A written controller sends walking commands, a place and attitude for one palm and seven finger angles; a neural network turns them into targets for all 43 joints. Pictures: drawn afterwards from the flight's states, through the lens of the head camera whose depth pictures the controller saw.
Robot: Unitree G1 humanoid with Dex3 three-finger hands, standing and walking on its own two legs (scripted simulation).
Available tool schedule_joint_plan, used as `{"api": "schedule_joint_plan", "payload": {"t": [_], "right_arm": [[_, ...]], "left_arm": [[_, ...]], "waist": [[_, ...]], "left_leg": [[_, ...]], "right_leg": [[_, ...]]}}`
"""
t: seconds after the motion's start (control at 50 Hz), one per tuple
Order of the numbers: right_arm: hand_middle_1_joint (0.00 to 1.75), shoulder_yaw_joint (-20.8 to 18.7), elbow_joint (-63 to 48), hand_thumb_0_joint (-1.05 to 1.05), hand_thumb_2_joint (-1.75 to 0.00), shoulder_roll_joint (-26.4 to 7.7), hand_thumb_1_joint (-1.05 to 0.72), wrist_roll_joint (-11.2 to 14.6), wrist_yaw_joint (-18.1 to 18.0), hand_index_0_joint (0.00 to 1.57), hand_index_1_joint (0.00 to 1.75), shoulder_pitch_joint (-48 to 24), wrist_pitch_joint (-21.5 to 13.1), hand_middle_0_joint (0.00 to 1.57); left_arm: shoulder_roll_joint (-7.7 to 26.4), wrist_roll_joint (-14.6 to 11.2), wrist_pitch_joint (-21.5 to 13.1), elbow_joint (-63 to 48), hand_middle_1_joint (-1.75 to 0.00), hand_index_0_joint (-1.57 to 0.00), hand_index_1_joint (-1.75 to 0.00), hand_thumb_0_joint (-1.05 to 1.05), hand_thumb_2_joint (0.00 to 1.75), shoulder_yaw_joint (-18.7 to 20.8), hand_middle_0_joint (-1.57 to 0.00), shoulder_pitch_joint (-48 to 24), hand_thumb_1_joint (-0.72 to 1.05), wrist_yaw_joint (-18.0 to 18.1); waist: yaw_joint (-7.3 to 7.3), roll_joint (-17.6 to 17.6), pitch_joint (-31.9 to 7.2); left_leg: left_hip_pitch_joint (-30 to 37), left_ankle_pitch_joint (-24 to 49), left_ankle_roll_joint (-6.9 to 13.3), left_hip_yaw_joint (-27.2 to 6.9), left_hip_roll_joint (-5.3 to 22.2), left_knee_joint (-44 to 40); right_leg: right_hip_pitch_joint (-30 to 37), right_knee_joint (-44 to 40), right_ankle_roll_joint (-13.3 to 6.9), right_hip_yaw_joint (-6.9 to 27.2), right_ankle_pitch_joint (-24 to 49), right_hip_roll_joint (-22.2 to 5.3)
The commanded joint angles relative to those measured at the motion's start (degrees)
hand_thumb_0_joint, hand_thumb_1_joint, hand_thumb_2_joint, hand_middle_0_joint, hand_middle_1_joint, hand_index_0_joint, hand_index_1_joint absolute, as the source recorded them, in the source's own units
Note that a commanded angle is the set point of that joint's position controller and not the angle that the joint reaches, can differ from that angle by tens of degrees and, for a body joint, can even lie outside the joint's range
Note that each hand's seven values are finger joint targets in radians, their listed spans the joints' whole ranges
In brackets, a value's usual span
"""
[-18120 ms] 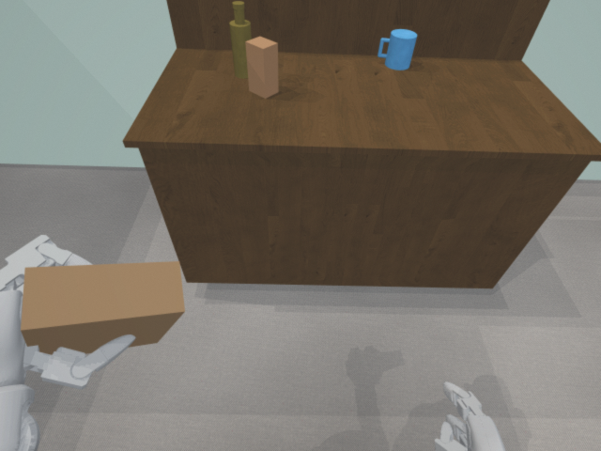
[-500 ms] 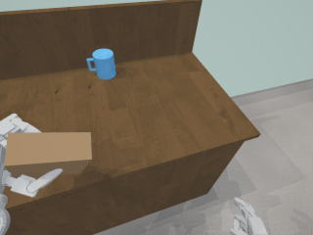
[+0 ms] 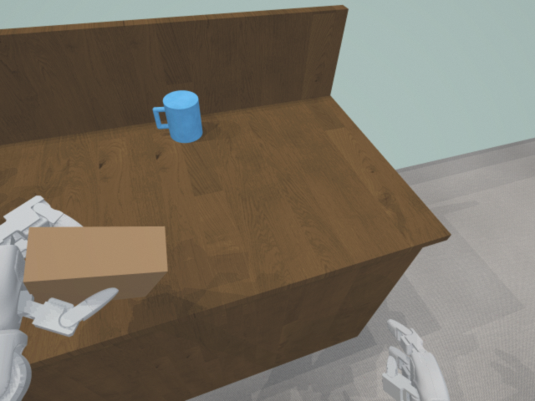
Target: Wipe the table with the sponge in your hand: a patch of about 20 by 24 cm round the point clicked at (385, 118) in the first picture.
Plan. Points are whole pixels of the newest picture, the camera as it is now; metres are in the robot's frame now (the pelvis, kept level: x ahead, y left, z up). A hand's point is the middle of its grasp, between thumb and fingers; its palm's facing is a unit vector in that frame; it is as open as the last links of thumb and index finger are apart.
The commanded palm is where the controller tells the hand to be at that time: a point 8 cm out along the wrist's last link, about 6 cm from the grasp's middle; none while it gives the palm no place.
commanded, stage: look again from close up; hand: left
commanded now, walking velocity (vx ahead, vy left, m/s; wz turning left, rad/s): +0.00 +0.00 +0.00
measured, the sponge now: (118, 267) +0.23 +0.21 +0.13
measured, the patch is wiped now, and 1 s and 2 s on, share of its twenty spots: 0.00 0.00 0.00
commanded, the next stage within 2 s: shuffle to correct the standing spot in 0.08 s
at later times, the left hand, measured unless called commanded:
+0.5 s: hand (113, 244) +0.24 +0.21 +0.16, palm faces +0.32 -0.88 -0.35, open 9.5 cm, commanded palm +0.19 +0.25 +0.17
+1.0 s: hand (181, 260) +0.24 +0.13 +0.15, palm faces +0.31 -0.88 -0.36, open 9.5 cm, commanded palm +0.18 +0.18 +0.17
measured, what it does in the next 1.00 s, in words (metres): shifts its weight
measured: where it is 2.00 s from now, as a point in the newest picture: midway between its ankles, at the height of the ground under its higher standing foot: outside the picture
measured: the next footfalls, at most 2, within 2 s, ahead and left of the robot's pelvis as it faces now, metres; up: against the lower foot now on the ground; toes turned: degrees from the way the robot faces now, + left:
right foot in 1.88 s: +0.03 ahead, -0.17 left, +0.00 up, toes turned -1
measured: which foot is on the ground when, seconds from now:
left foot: down 0.00-1.00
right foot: down 0.00-1.00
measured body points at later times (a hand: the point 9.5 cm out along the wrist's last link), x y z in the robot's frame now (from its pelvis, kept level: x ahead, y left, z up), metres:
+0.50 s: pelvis +0.02 -0.02 +0.00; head +0.03 -0.02 +0.45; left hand +0.22 +0.26 +0.18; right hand +0.20 -0.24 -0.07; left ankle +0.05 +0.07 -0.74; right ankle +0.04 -0.11 -0.74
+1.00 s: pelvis +0.02 -0.10 +0.00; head +0.01 -0.11 +0.44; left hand +0.21 +0.18 +0.17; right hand +0.18 -0.34 -0.09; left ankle +0.05 +0.06 -0.74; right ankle +0.04 -0.11 -0.74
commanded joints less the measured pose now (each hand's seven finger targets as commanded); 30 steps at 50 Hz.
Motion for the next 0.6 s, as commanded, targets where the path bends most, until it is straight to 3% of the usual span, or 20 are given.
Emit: {"api": "schedule_joint_plan", "payload": {"t": [0.0,0.04,0.06,0.08,0.16,0.18,0.26,0.28,0.32,0.34,0.36,0.38,0.4,0.46,0.48,0.54,0.56,0.58], "right_arm": [[0.3,-3.44,-8.93,0.0,-0.9,-7.87,-0.9,0.18,-0.96,0.2,0.3,-5.34,-2.09,0.2],[0.3,-3.36,-9.12,0.0,-0.9,-7.65,-0.9,0.09,-1.12,0.2,0.3,-5.3,-1.84,0.2],[0.3,-3.26,-8.99,0.0,-0.9,-7.64,-0.9,0.28,-1.31,0.2,0.3,-6.13,-1.58,0.2],[0.3,-2.97,-8.86,0.0,-0.9,-7.61,-0.9,-0.31,-1.33,0.2,0.3,-5.69,-1.24,0.2],[0.3,-3.09,-9.31,0.0,-0.9,-7.59,-0.9,0.25,-1.49,0.2,0.3,-6.46,-0.89,0.2],[0.3,-2.82,-9.0,0.0,-0.9,-7.39,-0.9,-0.42,-1.46,0.2,0.3,-6.02,-0.6,0.2],[0.3,-3.02,-9.37,0.0,-0.9,-6.97,-0.9,-0.09,-1.69,0.2,0.3,-6.93,-0.39,0.2],[0.3,-2.8,-9.29,0.0,-0.9,-6.92,-0.9,-0.71,-1.67,0.2,0.3,-6.6,-0.02,0.2],[0.3,-3.3,-9.68,0.0,-0.9,-6.7,-0.9,-0.42,-1.63,0.2,0.3,-6.1,0.07,0.2],[0.3,-3.23,-9.78,0.0,-0.9,-6.61,-0.9,-0.41,-1.6,0.2,0.3,-6.12,0.2,0.2],[0.3,-3.18,-9.74,0.0,-0.9,-6.6,-0.9,-0.17,-1.52,0.2,0.3,-7.25,0.39,0.2],[0.3,-2.93,-9.55,0.0,-0.9,-6.51,-0.9,-0.69,-1.43,0.2,0.3,-6.77,0.63,0.2],[0.3,-3.39,-9.93,0.0,-0.9,-6.58,-0.9,-0.4,-1.36,0.2,0.3,-6.38,0.61,0.2],[0.3,-3.25,-10.12,0.0,-0.9,-6.29,-0.9,-0.07,-1.19,0.2,0.3,-7.15,0.89,0.2],[0.3,-3.04,-10.02,0.0,-0.9,-6.34,-0.9,-0.62,-1.08,0.2,0.3,-6.76,1.11,0.2],[0.3,-3.46,-10.46,0.0,-0.9,-6.32,-0.9,-0.26,-1.12,0.2,0.3,-6.28,1.12,0.2],[0.3,-3.23,-10.45,0.0,-0.9,-6.17,-0.9,-0.01,-1.16,0.2,0.3,-7.55,1.31,0.2],[0.3,-2.97,-10.4,0.0,-0.9,-6.04,-0.9,-0.51,-1.12,0.2,0.3,-7.18,1.52,0.2]], "left_arm": [[8.94,0.16,-3.48,-12.84,-1.6,-1.2,-1.6,0.0,1.3,5.5,-1.2,-6.73,0.1,1.09],[8.78,0.31,-3.04,-12.79,-1.6,-1.2,-1.6,0.0,1.3,5.47,-1.2,-6.4,0.1,1.01],[11.03,0.42,-2.73,-13.08,-1.6,-1.2,-1.6,0.0,1.3,7.56,-1.2,-6.39,0.1,1.44],[8.32,0.34,-2.91,-12.73,-1.6,-1.2,-1.6,0.0,1.3,5.4,-1.2,-6.34,0.1,1.04],[10.3,0.33,-1.93,-13.39,-1.6,-1.2,-1.6,0.0,1.3,7.16,-1.2,-4.87,0.1,1.23],[8.01,0.2,-2.27,-13.65,-1.6,-1.2,-1.6,0.0,1.3,5.33,-1.2,-5.1,0.1,0.82],[10.48,-0.05,-1.75,-14.84,-1.6,-1.2,-1.6,0.0,1.3,7.6,-1.2,-5.21,0.1,0.88],[8.72,-0.18,-1.92,-14.06,-1.6,-1.2,-1.6,0.0,1.3,6.21,-1.2,-5.14,0.1,0.51],[8.95,-0.24,-1.71,-13.96,-1.6,-1.2,-1.6,0.0,1.3,6.53,-1.2,-5.27,0.1,0.35],[8.78,-0.34,-1.4,-13.14,-1.6,-1.2,-1.6,0.0,1.3,6.38,-1.2,-5.13,0.1,0.17],[10.26,-0.23,-1.18,-14.43,-1.6,-1.2,-1.6,0.0,1.3,7.61,-1.2,-5.31,0.1,0.43],[8.17,-0.36,-1.41,-13.97,-1.6,-1.2,-1.6,0.0,1.3,5.75,-1.2,-5.43,0.1,0.04],[8.4,-0.31,-1.38,-14.39,-1.6,-1.2,-1.6,0.0,1.3,5.86,-1.2,-5.96,0.1,-0.01],[10.05,-0.52,-0.76,-14.94,-1.6,-1.2,-1.6,0.0,1.3,7.42,-1.2,-4.42,0.1,0.16],[8.23,-0.67,-1.07,-15.13,-1.6,-1.2,-1.6,0.0,1.3,5.82,-1.2,-4.47,0.1,-0.14],[9.08,-0.93,-0.76,-14.89,-1.6,-1.2,-1.6,0.0,1.3,6.77,-1.2,-3.89,0.1,-0.18],[11.26,-0.92,-0.55,-15.6,-1.6,-1.2,-1.6,0.0,1.3,8.51,-1.2,-3.57,0.1,0.16],[8.94,-1.19,-0.68,-15.58,-1.6,-1.2,-1.6,0.0,1.3,6.66,-1.2,-3.47,0.1,-0.06]], "waist": [[-0.65,5.28,-6.47],[-0.64,5.09,-6.89],[-0.43,4.87,-7.61],[-0.46,4.21,-7.63],[-0.47,4.96,-8.74],[-0.45,4.68,-8.75],[-0.45,5.21,-9.59],[-0.36,4.36,-8.76],[-0.57,5.81,-8.92],[-0.62,4.57,-8.45],[-0.6,5.9,-9.01],[-0.67,4.83,-8.44],[-0.89,6.17,-8.32],[-0.93,5.65,-9.32],[-0.88,5.33,-9.13],[-1.09,5.42,-9.1],[-1.07,5.9,-9.43],[-1.13,5.21,-9.3]], "left_leg": [[2.27,-6.64,-4.09,-13.02,10.48,-8.64],[2.96,-5.31,-4.29,-12.45,10.37,-8.12],[4.23,-4.02,-4.64,-12.21,10.11,-7.96],[3.65,-3.36,-4.46,-11.89,10.32,-7.92],[6.15,1.54,-4.9,-10.97,9.78,-6.26],[5.48,1.52,-4.97,-11.07,10.31,-6.76],[8.55,6.04,-6.62,-11.2,11.69,-7.5],[7.32,5.51,-6.6,-11.44,12.37,-8.34],[7.7,6.93,-6.19,-10.72,13.03,-7.59],[7.23,6.7,-6.06,-10.5,13.15,-7.37],[8.26,6.1,-6.31,-10.19,12.76,-7.2],[7.07,4.54,-5.85,-10.11,13.01,-7.42],[6.97,4.42,-5.46,-9.91,13.23,-7.0],[7.91,5.19,-5.12,-9.23,12.9,-5.63],[6.69,4.18,-4.64,-9.05,13.05,-5.61],[5.82,2.16,-3.5,-8.62,12.99,-4.29],[6.6,1.47,-3.56,-8.38,12.6,-4.23],[5.5,0.37,-3.05,-8.03,12.64,-3.8]], "right_leg": [[1.37,-3.07,-0.35,8.2,-3.14,-4.76],[1.78,-3.55,-0.51,8.62,-2.18,-4.94],[2.05,-3.25,-0.55,8.58,-1.99,-4.87],[2.4,-3.26,-0.49,7.98,-0.99,-4.7],[2.57,-3.44,-0.85,8.86,1.31,-5.4],[2.78,-3.35,-0.71,7.87,1.42,-4.75],[1.81,-1.38,-0.34,7.19,2.0,-3.81],[1.49,-1.38,-0.1,6.55,1.53,-3.19],[1.67,-1.6,0.01,6.8,2.04,-3.53],[1.6,-2.21,0.11,6.94,2.09,-3.61],[1.41,-1.85,-0.18,7.14,1.95,-3.49],[1.28,-2.36,-0.06,6.61,1.66,-3.17],[1.32,-2.48,-0.15,7.04,1.9,-3.45],[1.5,-2.79,-0.47,7.7,3.41,-3.67],[1.75,-3.16,-0.37,7.05,3.17,-3.39],[1.8,-4.19,-0.57,8.45,3.75,-4.07],[1.38,-4.12,-0.75,8.83,3.25,-4.22],[1.55,-4.64,-0.65,8.33,3.14,-4.07]]}}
